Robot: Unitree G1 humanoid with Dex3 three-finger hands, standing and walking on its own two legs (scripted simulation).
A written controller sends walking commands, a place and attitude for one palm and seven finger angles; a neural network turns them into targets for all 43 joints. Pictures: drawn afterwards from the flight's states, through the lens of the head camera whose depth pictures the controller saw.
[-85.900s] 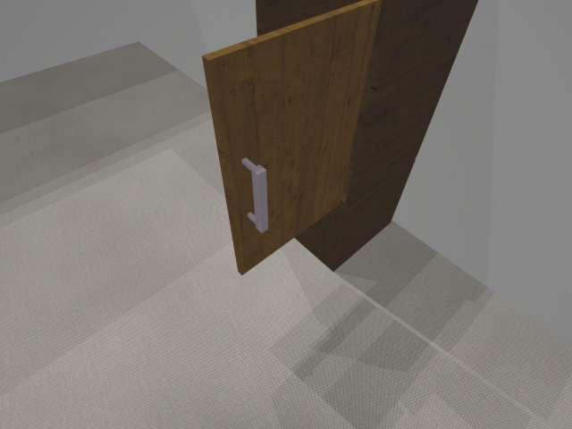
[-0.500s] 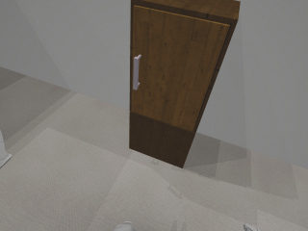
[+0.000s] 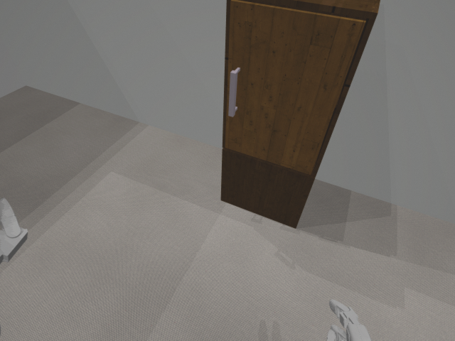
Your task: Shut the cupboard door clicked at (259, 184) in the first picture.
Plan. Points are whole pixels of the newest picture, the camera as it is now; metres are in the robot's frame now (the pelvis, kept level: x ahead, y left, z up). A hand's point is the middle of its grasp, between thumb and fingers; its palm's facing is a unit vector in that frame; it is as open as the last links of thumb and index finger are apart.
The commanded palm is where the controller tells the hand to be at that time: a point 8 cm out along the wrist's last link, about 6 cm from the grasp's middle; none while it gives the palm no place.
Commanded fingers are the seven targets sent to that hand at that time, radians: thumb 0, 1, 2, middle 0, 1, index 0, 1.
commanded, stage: stop stepping back and stand still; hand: left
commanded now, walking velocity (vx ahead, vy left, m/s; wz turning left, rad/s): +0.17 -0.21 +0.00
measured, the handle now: (234, 92) +0.96 +0.03 -0.04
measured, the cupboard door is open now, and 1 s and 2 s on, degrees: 0 0 0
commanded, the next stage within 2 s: let the arm hang, fingers relaxed in 0.68 s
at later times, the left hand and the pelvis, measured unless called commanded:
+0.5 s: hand (63, 205) +0.25 +0.26 +0.16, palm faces +0.43 -0.77 -0.47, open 7.5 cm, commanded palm +0.19 +0.29 +0.18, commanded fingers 0.00 0.90 0.90 -0.20 -0.30 -0.20 -0.30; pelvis +0.04 -0.01 +0.00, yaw -2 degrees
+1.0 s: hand (116, 337) +0.16 +0.22 -0.12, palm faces -0.06 -0.95 -0.31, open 7.4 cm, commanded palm none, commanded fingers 0.00 0.90 0.90 -0.20 -0.30 -0.20 -0.30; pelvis +0.02 +0.02 +0.00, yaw -2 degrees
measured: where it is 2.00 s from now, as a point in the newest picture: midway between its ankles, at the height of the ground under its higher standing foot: outside the picture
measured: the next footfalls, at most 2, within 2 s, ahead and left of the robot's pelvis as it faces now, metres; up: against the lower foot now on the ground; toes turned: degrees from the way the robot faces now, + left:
none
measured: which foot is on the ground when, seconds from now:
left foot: down 0.00-1.00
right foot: down 0.00-1.00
